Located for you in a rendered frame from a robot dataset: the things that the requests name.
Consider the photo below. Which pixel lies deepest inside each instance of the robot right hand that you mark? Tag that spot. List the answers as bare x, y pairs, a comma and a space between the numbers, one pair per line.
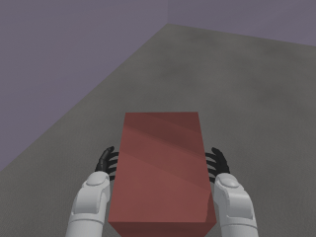
220, 165

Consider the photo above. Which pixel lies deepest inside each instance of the robot left forearm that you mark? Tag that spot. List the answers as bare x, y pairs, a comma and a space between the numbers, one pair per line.
88, 212

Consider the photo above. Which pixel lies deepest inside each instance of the robot left hand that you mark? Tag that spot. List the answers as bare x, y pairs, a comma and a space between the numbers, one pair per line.
104, 163

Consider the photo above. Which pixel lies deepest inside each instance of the robot right forearm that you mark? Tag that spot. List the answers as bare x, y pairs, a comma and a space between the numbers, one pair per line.
236, 211

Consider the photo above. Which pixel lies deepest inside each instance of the carton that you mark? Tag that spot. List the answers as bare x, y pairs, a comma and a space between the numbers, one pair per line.
162, 186

